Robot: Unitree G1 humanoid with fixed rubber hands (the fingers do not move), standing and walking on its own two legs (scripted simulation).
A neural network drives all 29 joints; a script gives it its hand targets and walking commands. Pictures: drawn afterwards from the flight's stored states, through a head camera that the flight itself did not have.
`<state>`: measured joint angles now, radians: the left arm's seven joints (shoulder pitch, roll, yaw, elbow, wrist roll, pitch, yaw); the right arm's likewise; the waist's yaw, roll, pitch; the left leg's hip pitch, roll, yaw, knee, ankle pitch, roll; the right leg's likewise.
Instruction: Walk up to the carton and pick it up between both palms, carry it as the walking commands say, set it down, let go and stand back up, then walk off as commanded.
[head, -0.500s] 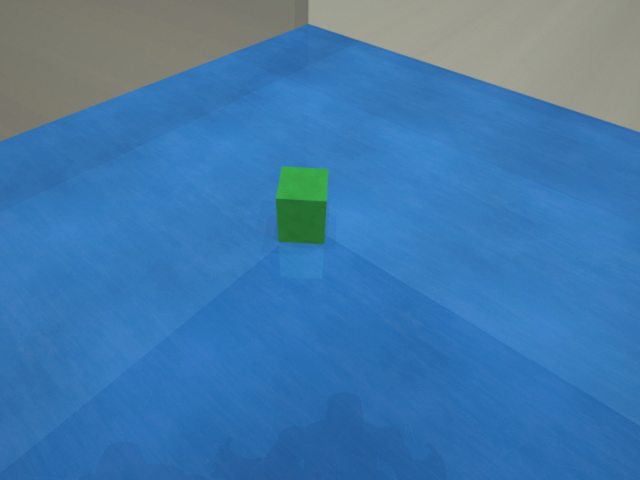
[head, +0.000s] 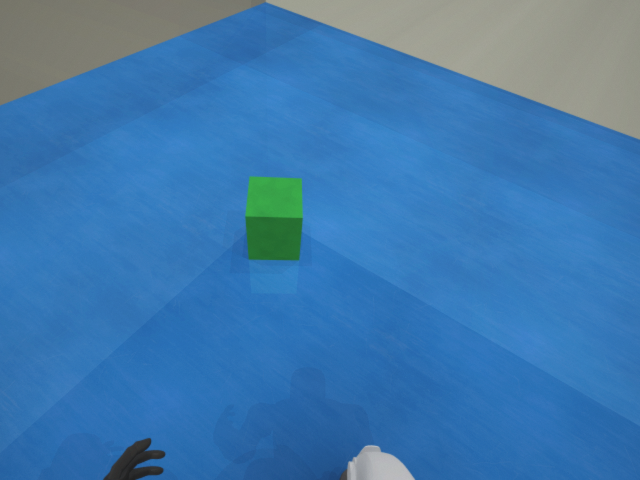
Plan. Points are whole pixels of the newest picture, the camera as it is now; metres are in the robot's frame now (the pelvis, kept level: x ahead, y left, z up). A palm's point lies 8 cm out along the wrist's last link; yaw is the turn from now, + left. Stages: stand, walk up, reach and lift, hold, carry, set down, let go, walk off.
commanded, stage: walk up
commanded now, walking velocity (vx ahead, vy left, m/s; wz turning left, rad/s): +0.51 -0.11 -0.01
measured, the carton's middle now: (274, 219) +1.12 +0.03 -0.65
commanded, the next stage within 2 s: none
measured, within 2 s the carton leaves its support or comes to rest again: neither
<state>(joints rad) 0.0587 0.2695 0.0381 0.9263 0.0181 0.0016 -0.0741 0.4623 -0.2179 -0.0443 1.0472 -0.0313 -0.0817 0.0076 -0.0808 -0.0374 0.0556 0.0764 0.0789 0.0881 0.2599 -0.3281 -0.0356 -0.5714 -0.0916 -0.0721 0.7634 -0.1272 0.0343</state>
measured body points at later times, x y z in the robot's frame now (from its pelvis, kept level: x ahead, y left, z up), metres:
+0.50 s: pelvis +0.25 +0.00 +0.00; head +0.27 -0.01 +0.45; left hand +0.17 +0.25 -0.13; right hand +0.39 -0.23 -0.13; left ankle +0.37 +0.16 -0.70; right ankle +0.20 -0.15 -0.74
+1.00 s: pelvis +0.47 +0.03 +0.01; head +0.50 +0.05 +0.45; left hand +0.61 +0.25 -0.15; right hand +0.38 -0.21 -0.13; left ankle +0.39 +0.16 -0.74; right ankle +0.59 -0.12 -0.70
